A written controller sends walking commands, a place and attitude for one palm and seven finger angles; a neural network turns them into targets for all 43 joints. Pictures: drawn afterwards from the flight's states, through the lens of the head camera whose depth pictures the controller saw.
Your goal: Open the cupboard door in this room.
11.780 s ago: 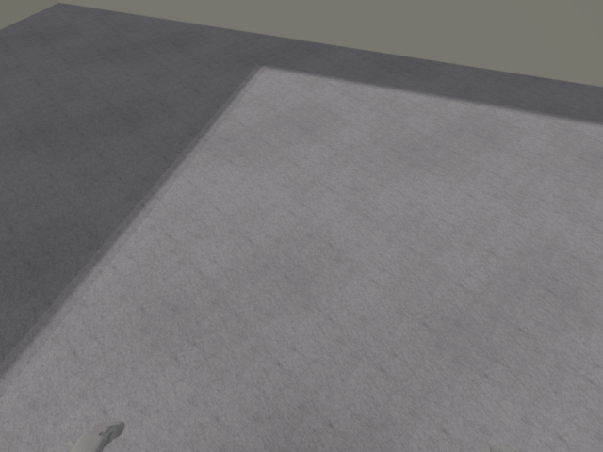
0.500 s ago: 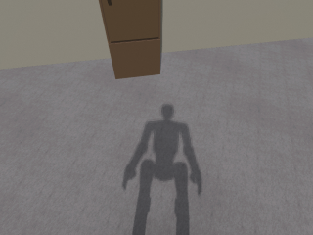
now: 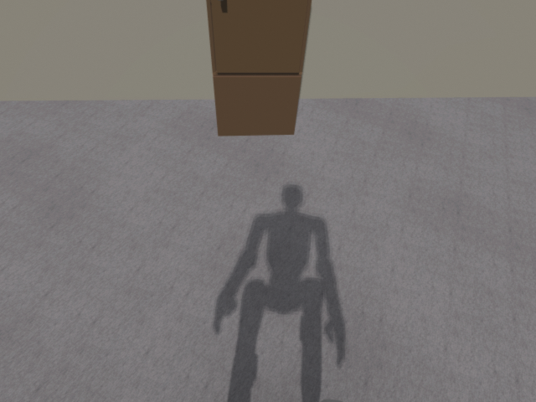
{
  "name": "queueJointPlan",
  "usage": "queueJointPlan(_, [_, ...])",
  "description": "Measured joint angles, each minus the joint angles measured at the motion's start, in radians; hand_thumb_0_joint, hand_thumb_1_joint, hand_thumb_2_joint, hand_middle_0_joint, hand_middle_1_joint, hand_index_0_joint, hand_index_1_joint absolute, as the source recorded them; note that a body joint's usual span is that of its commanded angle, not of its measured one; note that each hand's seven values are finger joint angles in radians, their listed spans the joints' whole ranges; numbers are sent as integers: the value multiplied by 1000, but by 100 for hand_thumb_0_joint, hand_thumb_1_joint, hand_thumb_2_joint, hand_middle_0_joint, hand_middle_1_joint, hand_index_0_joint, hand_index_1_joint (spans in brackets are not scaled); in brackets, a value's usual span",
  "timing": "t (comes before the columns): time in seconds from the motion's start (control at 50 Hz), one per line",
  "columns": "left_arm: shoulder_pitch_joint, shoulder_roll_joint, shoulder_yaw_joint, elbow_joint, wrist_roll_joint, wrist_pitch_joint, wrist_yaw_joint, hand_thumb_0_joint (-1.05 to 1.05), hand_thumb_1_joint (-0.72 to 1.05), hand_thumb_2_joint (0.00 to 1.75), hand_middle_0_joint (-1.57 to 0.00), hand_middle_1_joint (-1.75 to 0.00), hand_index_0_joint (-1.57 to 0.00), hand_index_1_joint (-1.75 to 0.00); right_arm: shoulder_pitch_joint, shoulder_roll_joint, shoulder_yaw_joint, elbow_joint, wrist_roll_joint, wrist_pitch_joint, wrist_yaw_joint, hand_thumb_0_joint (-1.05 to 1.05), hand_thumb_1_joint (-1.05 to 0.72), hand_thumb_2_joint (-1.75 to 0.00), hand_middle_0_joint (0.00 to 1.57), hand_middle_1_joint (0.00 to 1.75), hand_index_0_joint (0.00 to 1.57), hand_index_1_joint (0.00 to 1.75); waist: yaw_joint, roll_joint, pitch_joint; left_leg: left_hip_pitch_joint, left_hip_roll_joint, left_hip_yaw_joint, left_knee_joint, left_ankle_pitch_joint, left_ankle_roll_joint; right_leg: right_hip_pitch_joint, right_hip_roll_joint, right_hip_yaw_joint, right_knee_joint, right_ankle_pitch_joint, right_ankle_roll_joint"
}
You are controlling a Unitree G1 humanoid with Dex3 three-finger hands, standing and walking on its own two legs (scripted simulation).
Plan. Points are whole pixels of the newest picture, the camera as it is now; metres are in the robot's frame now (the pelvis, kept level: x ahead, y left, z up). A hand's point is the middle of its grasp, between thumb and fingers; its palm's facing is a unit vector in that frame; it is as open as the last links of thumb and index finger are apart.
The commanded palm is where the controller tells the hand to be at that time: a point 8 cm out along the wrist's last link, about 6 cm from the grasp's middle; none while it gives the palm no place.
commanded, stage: stand and wait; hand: left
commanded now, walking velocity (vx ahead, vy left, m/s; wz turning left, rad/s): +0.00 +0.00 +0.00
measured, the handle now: out of the picture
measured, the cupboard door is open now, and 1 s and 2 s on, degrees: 0 0 0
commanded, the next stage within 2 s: turn or walk to find it in 0.04 s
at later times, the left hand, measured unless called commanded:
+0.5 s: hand out of the picture +0.15 +0.14 -0.16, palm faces +0.19 -0.95 -0.24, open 7.2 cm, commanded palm none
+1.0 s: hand out of the picture +0.05 +0.17 -0.18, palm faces +0.22 -0.94 -0.25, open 7.4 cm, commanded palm none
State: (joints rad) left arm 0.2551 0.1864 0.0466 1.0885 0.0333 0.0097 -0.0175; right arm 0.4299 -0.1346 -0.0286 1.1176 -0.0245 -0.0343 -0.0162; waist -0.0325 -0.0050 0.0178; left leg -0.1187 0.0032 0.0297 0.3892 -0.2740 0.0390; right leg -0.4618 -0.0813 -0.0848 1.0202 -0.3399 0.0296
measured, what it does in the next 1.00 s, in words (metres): steps on the spot: right foot, then left foot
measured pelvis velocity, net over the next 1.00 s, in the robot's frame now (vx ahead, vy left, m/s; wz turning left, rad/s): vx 0.09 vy -0.02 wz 0.18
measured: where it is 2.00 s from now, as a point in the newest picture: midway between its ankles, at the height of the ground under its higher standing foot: outside the picture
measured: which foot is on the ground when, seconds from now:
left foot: down 0.00-0.26, up 0.28-0.64, down 0.66-1.00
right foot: up 0.00-0.24, down 0.26-0.68, up 0.70-0.96, down 0.98-1.00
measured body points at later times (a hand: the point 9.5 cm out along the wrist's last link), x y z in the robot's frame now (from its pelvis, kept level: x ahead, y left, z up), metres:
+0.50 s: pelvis +0.08 -0.05 -0.01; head +0.11 -0.07 +0.44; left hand +0.14 +0.19 -0.14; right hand +0.16 -0.30 -0.17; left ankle +0.04 +0.09 -0.68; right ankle +0.13 -0.14 -0.75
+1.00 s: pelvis +0.09 -0.02 -0.01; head +0.11 -0.03 +0.44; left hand +0.04 +0.22 -0.16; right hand +0.20 -0.23 -0.17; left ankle +0.07 +0.09 -0.75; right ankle +0.11 -0.15 -0.75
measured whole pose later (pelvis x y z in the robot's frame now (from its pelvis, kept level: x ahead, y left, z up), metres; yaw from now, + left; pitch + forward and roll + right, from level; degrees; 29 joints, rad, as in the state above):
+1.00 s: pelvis +0.09 -0.02 -0.01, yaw +11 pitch -2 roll +2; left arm 0.25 0.19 0.01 1.11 0.02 0.01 0.03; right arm 0.15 -0.17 -0.03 1.07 -0.01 0.00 -0.02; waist 0.03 0.00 0.06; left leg -0.21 -0.01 0.07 0.49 -0.25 0.01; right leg -0.21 -0.09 -0.07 0.53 -0.28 0.05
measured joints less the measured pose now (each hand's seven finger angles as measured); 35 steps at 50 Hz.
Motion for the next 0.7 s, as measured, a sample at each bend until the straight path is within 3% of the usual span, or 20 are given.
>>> queueJointPlan(0.1, [-55,11,-2,-30,-8,-8,12,1,91,90,-20,-29,-20,-30,44,31,11,32,5,-7,-8,0,-91,-90,20,30,20,30,-4,-3,25,61,-14,-10,-71,11,-7,-58,-20,21,-42,40,27])
queueJointPlan(0.22, [-133,-7,-10,-69,-21,-10,20,1,91,90,-20,-29,-20,-30,30,35,5,34,1,15,-6,0,-91,-90,20,30,20,30,-31,12,54,64,-9,-29,22,-79,-38,21,4,-7,-330,70,30])
queueJointPlan(0.26, [-145,-16,-14,-86,-21,-29,20,1,91,90,-20,-29,-20,-30,26,27,0,29,6,21,-2,0,-91,-90,20,30,20,30,-28,20,52,36,-9,-43,113,-142,-53,85,11,-26,-443,168,12])
queueJointPlan(0.32, [-168,-48,-24,-102,-19,-55,29,1,91,90,-20,-29,-20,-30,-31,-4,-15,9,16,44,0,0,-91,-90,20,30,20,30,-30,56,73,-103,-2,-61,448,-265,-54,94,8,-77,-391,100,-60])
queueJointPlan(0.38, [-163,-67,-29,-112,-19,-50,38,1,90,90,-20,-29,-20,-30,-96,-39,-30,-21,15,60,3,0,-91,-90,20,30,20,30,-11,52,76,-230,8,-26,689,-239,-59,141,-11,-108,-429,88,-66])
queueJointPlan(0.42, [-146,-73,-27,-111,-20,-46,44,0,91,90,-20,-29,-20,-30,-142,-66,-38,-43,11,66,6,0,-91,-90,20,30,20,30,4,48,70,-282,23,-13,736,-193,-66,167,-16,-121,-465,101,-64])
queueJointPlan(0.52, [-105,-35,-16,-97,-8,-37,50,-1,93,90,-20,-30,-20,-30,-235,-110,-46,-96,8,68,9,0,-91,-90,19,29,19,29,35,34,47,-302,50,-7,608,-128,-83,206,-21,-144,-521,118,-59])
queueJointPlan(0.6, [-64,-3,-13,-66,0,-25,46,-1,92,90,-20,-30,-20,-30,-287,-111,-36,-119,9,58,11,0,-92,-90,19,29,19,29,61,16,36,-230,57,11,400,-116,-86,213,-22,-149,-516,110,-48])
queueJointPlan(0.64, [-41,9,-12,-48,-4,-20,44,0,92,90,-20,-29,-20,-30,-302,-104,-26,-124,10,49,12,0,-92,-90,19,29,19,29,71,11,33,-167,55,22,257,-46,-85,210,-20,-151,-493,97,-37])
queueJointPlan(0.7, [-12,34,-10,-18,-16,3,44,0,91,90,-20,-29,-20,-30,-310,-70,-9,-119,6,33,14,0,-91,-90,19,29,19,29,81,-27,33,-116,35,40,179,-22,-37,198,-37,-127,-430,38,-9])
